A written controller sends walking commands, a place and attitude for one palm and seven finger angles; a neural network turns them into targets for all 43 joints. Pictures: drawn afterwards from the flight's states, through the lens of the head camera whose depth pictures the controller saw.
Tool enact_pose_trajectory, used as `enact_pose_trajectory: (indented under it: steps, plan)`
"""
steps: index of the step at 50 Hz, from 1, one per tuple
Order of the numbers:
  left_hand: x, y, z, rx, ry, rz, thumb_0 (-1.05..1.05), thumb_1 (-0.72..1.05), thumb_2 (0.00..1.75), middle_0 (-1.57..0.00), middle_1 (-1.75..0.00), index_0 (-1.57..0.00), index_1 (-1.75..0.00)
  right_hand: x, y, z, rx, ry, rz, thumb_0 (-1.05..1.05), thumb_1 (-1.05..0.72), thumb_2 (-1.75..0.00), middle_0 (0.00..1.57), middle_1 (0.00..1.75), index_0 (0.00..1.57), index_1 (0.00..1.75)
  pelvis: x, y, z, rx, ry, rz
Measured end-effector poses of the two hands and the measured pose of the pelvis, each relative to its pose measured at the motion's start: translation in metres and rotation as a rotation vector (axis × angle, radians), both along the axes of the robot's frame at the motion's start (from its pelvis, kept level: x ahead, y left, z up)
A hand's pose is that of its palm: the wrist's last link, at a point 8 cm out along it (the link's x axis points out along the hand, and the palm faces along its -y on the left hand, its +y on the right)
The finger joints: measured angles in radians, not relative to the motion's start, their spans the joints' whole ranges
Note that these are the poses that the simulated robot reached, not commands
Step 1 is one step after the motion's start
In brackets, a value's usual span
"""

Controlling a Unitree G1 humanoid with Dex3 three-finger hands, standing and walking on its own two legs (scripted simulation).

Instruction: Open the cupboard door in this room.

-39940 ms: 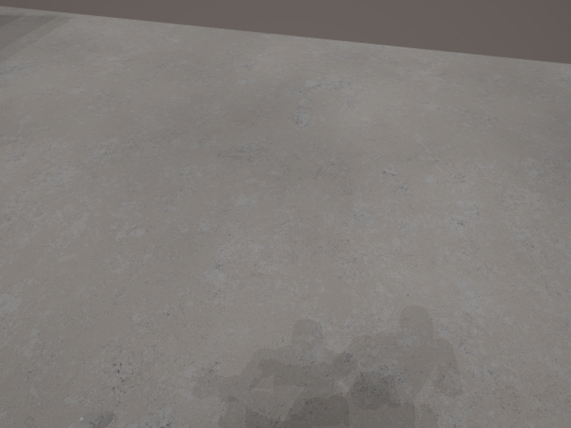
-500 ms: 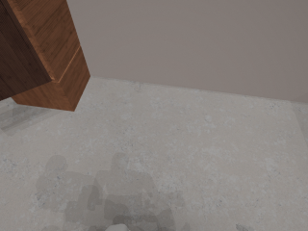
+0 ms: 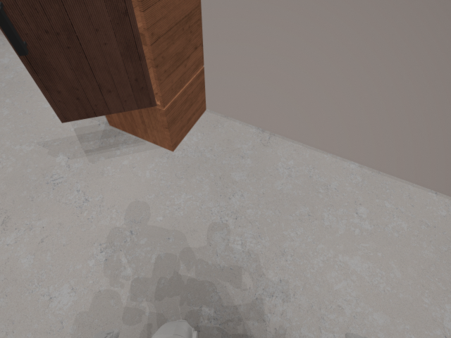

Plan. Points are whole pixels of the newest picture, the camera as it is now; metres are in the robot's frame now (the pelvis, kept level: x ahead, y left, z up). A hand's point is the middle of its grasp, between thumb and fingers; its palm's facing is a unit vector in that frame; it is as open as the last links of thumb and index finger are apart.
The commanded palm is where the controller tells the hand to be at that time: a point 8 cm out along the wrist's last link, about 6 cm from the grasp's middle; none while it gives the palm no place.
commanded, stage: turn to face it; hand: left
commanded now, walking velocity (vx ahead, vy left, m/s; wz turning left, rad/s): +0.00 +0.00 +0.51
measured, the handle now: (12, 29) +0.92 +0.71 +0.01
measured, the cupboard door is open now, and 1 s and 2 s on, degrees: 43 43 43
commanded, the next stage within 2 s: take the last steps up to it in 0.48 s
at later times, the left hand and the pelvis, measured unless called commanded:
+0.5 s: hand out of the picture +0.06 +0.20 -0.16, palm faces +0.23 -0.94 -0.27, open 7.4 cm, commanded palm none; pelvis +0.02 -0.02 -0.01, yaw +12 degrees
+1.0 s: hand out of the picture +0.08 +0.23 -0.16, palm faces +0.35 -0.92 -0.20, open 7.4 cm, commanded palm none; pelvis +0.07 +0.02 +0.01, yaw +19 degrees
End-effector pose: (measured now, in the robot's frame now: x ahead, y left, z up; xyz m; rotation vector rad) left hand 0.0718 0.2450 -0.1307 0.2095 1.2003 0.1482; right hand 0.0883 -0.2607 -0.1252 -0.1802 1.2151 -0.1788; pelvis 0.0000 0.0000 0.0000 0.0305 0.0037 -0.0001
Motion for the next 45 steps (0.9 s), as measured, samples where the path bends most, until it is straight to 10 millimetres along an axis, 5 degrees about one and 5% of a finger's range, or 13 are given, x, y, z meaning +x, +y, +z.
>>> enact_pose_trajectory:
  steps: [6, 12, 22, 31, 38, 45]
  plan:
    - [-0.036, 0.023, -0.029, -0.033, 0.079, 0.107, 0.01, 0.9, 0.9, -0.21, -0.3, -0.21, -0.3, 0.043, 0.024, 0.001, -0.044, -0.07, 0.122, 0.01, -0.91, -0.9, 0.2, 0.3, 0.2, 0.3, 0.005, 0.015, -0.015, -0.018, 0.004, 0.063]
    - [-0.038, 0.033, -0.015, -0.019, 0.083, 0.177, 0.01, 0.91, 0.9, -0.2, -0.3, -0.2, -0.3, 0.045, 0.036, 0.009, -0.049, -0.04, 0.175, 0.01, -0.91, -0.9, 0.2, 0.3, 0.2, 0.3, 0.008, 0.013, -0.002, -0.045, 0.006, 0.115]
    - [-0.026, 0.008, 0.0, 0.038, -0.015, 0.215, 0.0, 0.91, 0.9, -0.2, -0.3, -0.2, -0.3, 0.042, 0.018, -0.019, 0.025, 0.038, 0.189, 0.01, -0.9, -0.9, 0.2, 0.3, 0.2, 0.3, 0.021, -0.017, -0.008, -0.023, 0.006, 0.184]
    - [-0.059, -0.02, -0.003, -0.03, 0.046, 0.289, 0.0, 0.9, 0.9, -0.2, -0.3, -0.2, -0.3, 0.065, 0.021, -0.007, 0.009, 0.055, 0.241, 0.01, -0.91, -0.9, 0.2, 0.3, 0.2, 0.3, 0.027, -0.015, 0.002, -0.006, -0.013, 0.253]
    - [-0.093, -0.008, -0.03, -0.099, 0.125, 0.376, 0.01, 0.9, 0.9, -0.21, -0.3, -0.2, -0.3, 0.084, 0.049, -0.004, -0.032, 0.005, 0.335, 0.01, -0.91, -0.9, 0.2, 0.3, 0.2, 0.3, 0.031, 0.005, -0.01, -0.022, -0.011, 0.29]
    - [-0.065, 0.014, -0.008, -0.078, 0.09, 0.382, 0.01, 0.91, 0.9, -0.2, -0.3, -0.2, -0.3, 0.061, 0.058, 0.001, -0.018, 0.083, 0.329, 0.01, -0.91, -0.9, 0.2, 0.3, 0.2, 0.3, 0.049, 0.014, 0.006, -0.038, -0.004, 0.318]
